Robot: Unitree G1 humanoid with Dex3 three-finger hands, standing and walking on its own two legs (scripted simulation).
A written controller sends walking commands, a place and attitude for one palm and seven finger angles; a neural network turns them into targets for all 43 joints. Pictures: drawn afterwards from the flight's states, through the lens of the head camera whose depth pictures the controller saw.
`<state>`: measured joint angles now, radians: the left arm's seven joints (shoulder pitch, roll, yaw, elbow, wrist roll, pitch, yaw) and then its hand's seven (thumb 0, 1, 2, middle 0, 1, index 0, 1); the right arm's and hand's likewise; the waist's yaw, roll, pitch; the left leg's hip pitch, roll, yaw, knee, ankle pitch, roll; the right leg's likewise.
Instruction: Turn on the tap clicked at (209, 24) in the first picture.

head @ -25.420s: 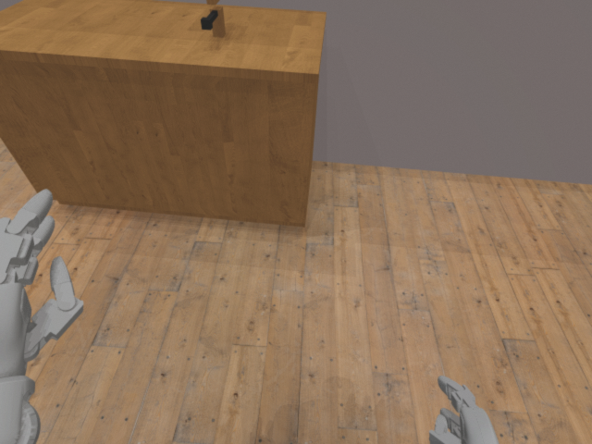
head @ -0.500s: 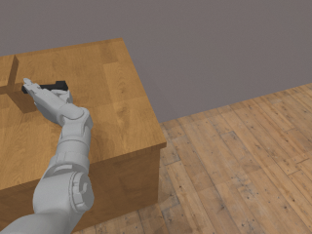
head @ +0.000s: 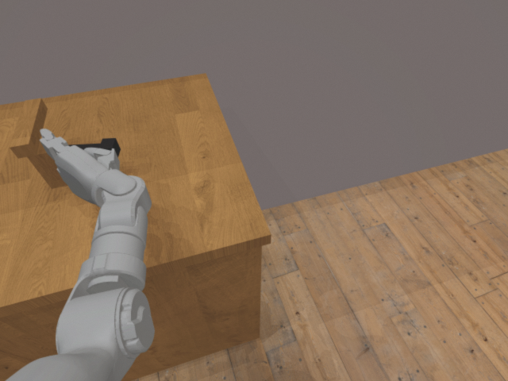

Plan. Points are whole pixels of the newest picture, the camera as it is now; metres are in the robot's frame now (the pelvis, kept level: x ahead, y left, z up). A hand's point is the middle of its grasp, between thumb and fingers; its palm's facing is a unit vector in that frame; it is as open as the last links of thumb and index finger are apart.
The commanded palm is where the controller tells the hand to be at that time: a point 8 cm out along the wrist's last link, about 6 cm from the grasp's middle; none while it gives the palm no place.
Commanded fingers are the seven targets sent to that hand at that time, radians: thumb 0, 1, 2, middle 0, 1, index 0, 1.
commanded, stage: lift the hand up off the lever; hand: left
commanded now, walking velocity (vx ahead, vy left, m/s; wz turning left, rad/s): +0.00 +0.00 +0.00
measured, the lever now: (110, 149) +0.50 +0.27 +0.10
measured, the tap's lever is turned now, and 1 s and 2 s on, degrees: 77 77 77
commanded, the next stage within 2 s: draw the hand back beside the body in 1.12 s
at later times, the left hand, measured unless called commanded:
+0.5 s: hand (104, 149) +0.43 +0.24 +0.15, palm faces +0.82 -0.56 -0.06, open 7.8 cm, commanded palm +0.38 +0.25 +0.16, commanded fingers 0.00 0.90 0.90 -0.15 -0.15 -0.15 -0.15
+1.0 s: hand (109, 139) +0.43 +0.23 +0.17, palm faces +0.81 -0.58 -0.07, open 7.8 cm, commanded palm +0.38 +0.25 +0.17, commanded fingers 0.00 0.90 0.90 -0.15 -0.15 -0.15 -0.15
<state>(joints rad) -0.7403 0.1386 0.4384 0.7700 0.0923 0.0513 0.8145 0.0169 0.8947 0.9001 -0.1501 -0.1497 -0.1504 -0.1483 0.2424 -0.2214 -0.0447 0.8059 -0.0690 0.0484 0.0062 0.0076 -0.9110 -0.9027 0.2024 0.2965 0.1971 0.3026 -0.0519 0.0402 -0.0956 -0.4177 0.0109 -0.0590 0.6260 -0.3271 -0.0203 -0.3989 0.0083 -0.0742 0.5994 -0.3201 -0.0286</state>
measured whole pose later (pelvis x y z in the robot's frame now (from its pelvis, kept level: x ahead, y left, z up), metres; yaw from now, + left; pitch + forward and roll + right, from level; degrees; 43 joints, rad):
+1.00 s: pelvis +0.00 +0.00 +0.01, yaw +0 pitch +4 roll +0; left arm -0.74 0.09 0.37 0.60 0.06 0.22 0.80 0.02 0.90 0.90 -0.15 -0.15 -0.15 -0.15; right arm 0.19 -0.21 -0.04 0.82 -0.05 0.02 -0.02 0.01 -0.91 -0.90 0.20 0.30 0.20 0.30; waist 0.00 0.05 -0.07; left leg -0.30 0.01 -0.05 0.52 -0.29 -0.02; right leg -0.29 0.00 -0.06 0.51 -0.29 -0.03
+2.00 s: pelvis -0.01 +0.02 +0.02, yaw -3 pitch -6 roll +0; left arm 0.07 0.31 0.22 -0.06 -0.08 -0.09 0.12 0.02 0.89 0.90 -0.19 -0.24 -0.19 -0.24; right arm 0.17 -0.21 0.00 0.67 0.01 -0.03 -0.05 0.01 -0.91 -0.90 0.20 0.30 0.20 0.30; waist 0.03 0.06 0.05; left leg -0.04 0.01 0.01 0.34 -0.20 0.00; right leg -0.05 0.00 -0.01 0.33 -0.18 -0.01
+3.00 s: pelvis -0.02 +0.01 +0.02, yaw -2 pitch -2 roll -1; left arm 0.44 0.33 0.30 -0.39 -0.05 -0.14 0.12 0.01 0.89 0.90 -0.21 -0.30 -0.21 -0.30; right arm 0.17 -0.24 -0.02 0.61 0.00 -0.03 -0.06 0.01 -0.91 -0.90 0.20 0.30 0.20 0.30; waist 0.03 0.09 0.02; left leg -0.19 0.02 -0.02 0.45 -0.23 -0.01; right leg -0.17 0.02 -0.04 0.39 -0.20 -0.01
